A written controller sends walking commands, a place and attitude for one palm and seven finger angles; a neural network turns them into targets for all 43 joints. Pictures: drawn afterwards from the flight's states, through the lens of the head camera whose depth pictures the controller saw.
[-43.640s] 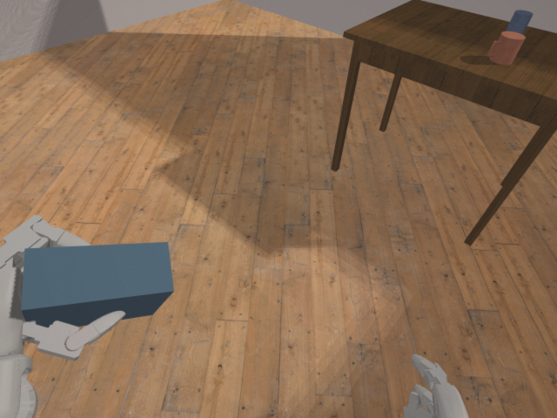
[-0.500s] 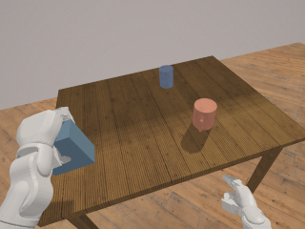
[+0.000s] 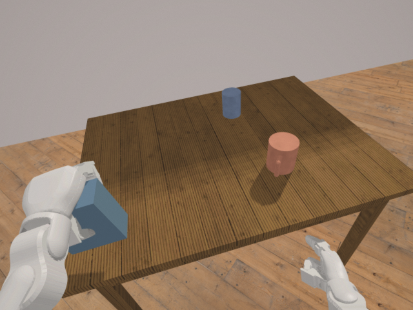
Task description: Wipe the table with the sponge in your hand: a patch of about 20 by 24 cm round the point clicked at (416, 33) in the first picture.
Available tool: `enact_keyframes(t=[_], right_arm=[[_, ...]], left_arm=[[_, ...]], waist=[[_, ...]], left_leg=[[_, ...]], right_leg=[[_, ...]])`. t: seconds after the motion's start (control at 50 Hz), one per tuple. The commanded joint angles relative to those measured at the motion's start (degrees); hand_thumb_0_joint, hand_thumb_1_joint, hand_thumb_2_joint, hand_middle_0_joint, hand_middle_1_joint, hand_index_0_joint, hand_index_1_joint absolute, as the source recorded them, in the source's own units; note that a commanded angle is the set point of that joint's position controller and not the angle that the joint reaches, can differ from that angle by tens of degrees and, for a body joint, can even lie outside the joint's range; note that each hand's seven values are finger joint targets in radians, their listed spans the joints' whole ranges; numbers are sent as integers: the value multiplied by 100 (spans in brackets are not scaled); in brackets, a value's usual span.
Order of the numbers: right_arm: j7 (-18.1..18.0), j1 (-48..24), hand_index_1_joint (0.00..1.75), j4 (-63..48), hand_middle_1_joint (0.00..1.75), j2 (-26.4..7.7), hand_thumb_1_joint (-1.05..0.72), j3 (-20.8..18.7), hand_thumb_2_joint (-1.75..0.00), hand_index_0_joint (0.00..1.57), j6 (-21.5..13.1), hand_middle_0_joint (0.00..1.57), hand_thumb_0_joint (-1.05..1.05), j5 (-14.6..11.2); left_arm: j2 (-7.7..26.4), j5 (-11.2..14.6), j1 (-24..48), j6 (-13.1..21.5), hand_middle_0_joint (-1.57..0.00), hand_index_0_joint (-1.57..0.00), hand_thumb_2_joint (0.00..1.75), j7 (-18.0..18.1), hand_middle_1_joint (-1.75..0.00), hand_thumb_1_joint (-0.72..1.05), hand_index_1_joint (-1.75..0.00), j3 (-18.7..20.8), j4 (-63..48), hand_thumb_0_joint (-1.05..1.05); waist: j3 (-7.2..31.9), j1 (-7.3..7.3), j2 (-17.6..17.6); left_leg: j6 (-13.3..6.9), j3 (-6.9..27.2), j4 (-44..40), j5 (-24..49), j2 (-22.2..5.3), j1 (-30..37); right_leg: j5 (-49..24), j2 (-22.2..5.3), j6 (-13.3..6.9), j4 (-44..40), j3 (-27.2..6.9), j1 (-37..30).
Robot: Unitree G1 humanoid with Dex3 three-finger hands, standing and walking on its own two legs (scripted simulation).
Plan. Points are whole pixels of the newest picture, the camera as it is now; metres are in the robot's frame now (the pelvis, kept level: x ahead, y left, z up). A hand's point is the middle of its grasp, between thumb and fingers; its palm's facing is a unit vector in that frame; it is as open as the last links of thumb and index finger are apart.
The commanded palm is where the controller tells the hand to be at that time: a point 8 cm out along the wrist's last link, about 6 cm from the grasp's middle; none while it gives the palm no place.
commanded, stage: bring the sponge back beside the body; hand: left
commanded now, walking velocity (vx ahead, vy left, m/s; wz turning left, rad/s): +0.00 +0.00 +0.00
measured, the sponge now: (90, 223) +0.22 +0.28 +0.08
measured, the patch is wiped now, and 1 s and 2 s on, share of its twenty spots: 1.00 1.00 1.00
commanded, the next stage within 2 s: step back with the hand held close in 0.80 s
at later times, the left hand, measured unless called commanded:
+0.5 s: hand (68, 226) +0.19 +0.28 +0.12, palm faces +0.08 -0.14 -0.99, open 9.9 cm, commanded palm +0.16 +0.28 +0.20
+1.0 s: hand (77, 217) +0.21 +0.27 +0.13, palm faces +0.23 -0.58 -0.78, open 9.9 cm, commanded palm +0.16 +0.28 +0.19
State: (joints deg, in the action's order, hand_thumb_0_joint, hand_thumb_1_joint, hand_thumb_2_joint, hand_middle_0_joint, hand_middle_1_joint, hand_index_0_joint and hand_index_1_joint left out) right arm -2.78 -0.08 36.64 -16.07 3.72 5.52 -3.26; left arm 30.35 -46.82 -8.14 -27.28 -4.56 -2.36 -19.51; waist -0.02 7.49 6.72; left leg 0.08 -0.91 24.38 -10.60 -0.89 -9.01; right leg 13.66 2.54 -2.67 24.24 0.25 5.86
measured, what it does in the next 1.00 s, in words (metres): stands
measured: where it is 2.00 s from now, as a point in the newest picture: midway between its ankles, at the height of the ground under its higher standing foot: outside the picture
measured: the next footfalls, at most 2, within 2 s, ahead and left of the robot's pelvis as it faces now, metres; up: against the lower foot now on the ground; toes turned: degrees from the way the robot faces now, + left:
none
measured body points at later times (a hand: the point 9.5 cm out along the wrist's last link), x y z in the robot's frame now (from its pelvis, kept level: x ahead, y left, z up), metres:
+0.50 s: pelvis +0.00 +0.00 +0.00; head -0.02 -0.03 +0.45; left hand +0.18 +0.28 +0.17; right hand +0.26 -0.19 -0.07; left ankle +0.03 +0.12 -0.74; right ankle +0.00 -0.09 -0.74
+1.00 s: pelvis +0.00 +0.00 +0.00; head -0.02 -0.03 +0.45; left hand +0.19 +0.29 +0.17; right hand +0.25 -0.19 -0.06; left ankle +0.03 +0.12 -0.74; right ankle +0.00 -0.09 -0.74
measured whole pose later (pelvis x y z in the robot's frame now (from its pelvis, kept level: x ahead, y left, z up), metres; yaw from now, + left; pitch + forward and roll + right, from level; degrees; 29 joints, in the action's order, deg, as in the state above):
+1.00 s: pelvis +0.00 +0.00 +0.00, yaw +0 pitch -4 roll -1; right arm -3.0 3.0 31.3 -15.5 3.5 4.3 -2.1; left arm 27.8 -17.5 -18.0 -14.8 0.2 9.2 -22.6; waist -0.3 7.2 6.2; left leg -1.3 0.6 28.2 -13.3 -0.9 -12.1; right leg 13.5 3.4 -2.4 24.2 0.4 7.2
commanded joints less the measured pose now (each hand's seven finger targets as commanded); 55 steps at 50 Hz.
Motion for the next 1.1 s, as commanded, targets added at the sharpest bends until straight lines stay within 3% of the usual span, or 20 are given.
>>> enact_keyframes(t=[0.0, 0.04, 0.1, 0.14, 0.16, 0.26, 0.34, 0.4, 0.44, 0.66, 0.84, 0.88, 0.9, 0.92, 0.94, 0.96, 0.98, 1.02, 1.04, 1.08], right_arm=[[-7, -1568, 30, -1190, 30, -429, -90, -182, -90, 20, -459, 20, 0, 40], [-16, -1682, 30, -1187, 30, -440, -90, -196, -90, 20, -485, 20, 0, 28], [-11, -1492, 30, -1157, 30, -433, -90, -210, -90, 20, -476, 20, 0, 63], [10, -1654, 30, -1162, 30, -442, -90, -220, -90, 20, -481, 20, 0, 38], [17, -1558, 30, -1206, 30, -410, -90, -205, -90, 20, -487, 20, 0, 45], [35, -1581, 30, -1247, 30, -432, -90, -221, -90, 20, -484, 20, 0, 38], [36, -1649, 30, -1255, 30, -463, -90, -239, -90, 20, -492, 20, 0, 49], [40, -1425, 30, -1229, 30, -448, -90, -236, -90, 20, -466, 20, 0, 79], [24, -1586, 30, -1227, 30, -449, -90, -235, -90, 20, -485, 20, 0, 52], [-6, -1522, 30, -1226, 30, -425, -90, -229, -90, 20, -557, 20, 0, 64], [25, -1585, 30, -1214, 30, -464, -90, -236, -90, 20, -497, 20, 0, 64], [27, -1414, 30, -1186, 30, -434, -90, -240, -90, 20, -495, 20, 0, 57], [-9, -1267, 30, -1039, 30, -500, -90, -242, -90, 20, -413, 20, 0, 70], [-26, -447, 30, -2171, 30, -293, -90, -299, -90, 20, -419, 20, 0, -6], [-79, -186, 30, -1783, 30, -230, -90, -86, -90, 20, -524, 20, 0, 159], [-56, -86, 30, -1601, 30, -179, -90, -121, -90, 20, -527, 20, 0, 237], [-76, 345, 30, -1670, 30, -256, -90, -241, -90, 20, -476, 20, 0, 130], [-163, 357, 30, -1647, 30, -356, -90, -277, -90, 20, -520, 20, 0, 147], [-189, 283, 30, -1648, 30, -439, -90, -278, -90, 20, -589, 20, 0, 169], [-203, 281, 30, -1691, 30, -464, -90, -320, -90, 20, -642, 20, 0, 194]], left_arm=[[1316, -281, 1136, 204, -120, -120, 130, 307, -160, 10, -160, 891, -1291, 0], [1587, -361, 1297, 272, -120, -120, 130, 373, -160, 10, -160, 1142, -1553, 0], [1385, -345, 961, 297, -120, -120, 130, 441, -160, 10, -160, 1036, -1291, 0], [1569, -347, 910, 301, -120, -120, 130, 475, -160, 10, -160, 1249, -1455, 0], [1312, -316, 817, 294, -120, -120, 130, 467, -160, 10, -160, 1027, -1436, 0], [1144, -194, 364, 246, -120, -120, 130, 403, -160, 10, -160, 942, -1540, 0], [1431, -233, 205, 312, -120, -120, 130, 411, -160, 10, -160, 1199, -1906, 0], [1291, -261, -65, 359, -120, -120, 130, 438, -160, 10, -160, 1101, -1715, 0], [1539, -314, 255, 417, -120, -120, 130, 493, -160, 10, -160, 1290, -1929, 0], [1182, -240, 221, 411, -120, -120, 130, 477, -160, 10, -160, 977, -1689, 0], [1583, -287, 192, 394, -120, -120, 130, 553, -160, 10, -160, 1392, -1810, 0], [1386, -305, 136, 387, -120, -120, 130, 571, -160, 10, -160, 1213, -1618, 0], [992, -361, -378, 244, -120, -120, 130, 541, -160, 10, -160, 952, -358, 0], [199, 4713, 985, 1626, -120, -120, 130, 695, -160, 10, -160, 2146, -2170, 0], [856, 4717, 476, 2129, -120, -120, 130, 818, -160, 10, -160, 2469, -1434, 0], [340, 4706, -313, 2312, -120, -120, 130, 800, -160, 10, -160, 2095, -851, 0], [410, 4960, -314, 2542, -120, -120, 130, 856, -160, 10, -160, 2369, -1503, 0], [473, 5107, -185, 2884, -120, -120, 130, 949, -160, 10, -160, 2441, -2441, 0], [702, 5166, -153, 3038, -120, -120, 130, 1043, -160, 10, -160, 2680, -2932, 0], [457, 5187, -800, 3203, -120, -120, 130, 1148, -160, 10, -160, 2676, -3206, 0]], waist=[[884, 85, -331], [897, 80, -163], [869, 119, -221], [874, 128, -206], [937, 142, -197], [896, 135, -211], [895, 109, -252], [749, 122, -249], [694, 87, -169], [815, 133, -104], [780, 139, -166], [758, 124, -207], [167, 29, -552], [-435, -592, -1225], [-180, -548, -1848], [6, -548, -1831], [373, -569, -1984], [1096, -616, -1170], [1232, -591, -461], [1253, -528, 715]], left_leg=[[-275, 384, -160, 693, 188, 516], [-260, 437, -196, 610, 169, 559], [-256, 393, -165, 755, 175, 547], [-243, 443, -189, 649, 165, 555], [-252, 394, -162, 727, 170, 506], [-268, 383, -125, 754, 162, 498], [-281, 462, -132, 803, 145, 556], [-281, 418, -124, 835, 142, 510], [-269, 481, -153, 642, 123, 525], [-270, 446, -209, 661, 151, 524], [-254, 481, -205, 673, 136, 492], [-254, 429, -155, 780, 149, 506], [-234, 361, -166, 578, 127, 281], [-360, 295, 446, -651, 35, 197], [-365, 344, 694, -866, 118, 360], [-371, 286, 793, -706, 137, 411], [-323, 358, 957, -550, -15, 472], [-314, 432, 926, 63, -176, 527], [-334, 549, 775, 298, -285, 587], [-413, 850, 514, 594, -537, 138]], right_leg=[[-417, -128, -150, -657, -596, 216], [-258, -66, -211, -673, -795, 222], [-462, -109, -187, -660, -623, 175], [-289, -61, -226, -694, -838, 187], [-412, -107, -205, -610, -625, 111], [-518, -112, -171, -594, -606, 137], [-602, -50, -177, -590, -759, 129], [-615, -99, -143, -614, -526, 181], [-311, -38, -192, -673, -771, 247], [-382, -87, -181, -644, -552, 111], [-411, -32, -209, -662, -778, 93], [-480, -83, -168, -658, -613, 166], [-286, -51, -155, -749, -507, 477], [-560, -336, -14, -1131, -1139, 1681], [-44, -470, -91, -1195, -1291, 1836], [-362, -583, -176, -1069, -1124, 1860], [-649, -901, -102, -968, -1098, 1692], [-1725, -1160, -98, -396, -980, 1180], [-1874, -1109, -68, -105, -1017, 1129], [-1623, -887, 25, 317, -675, 1008]])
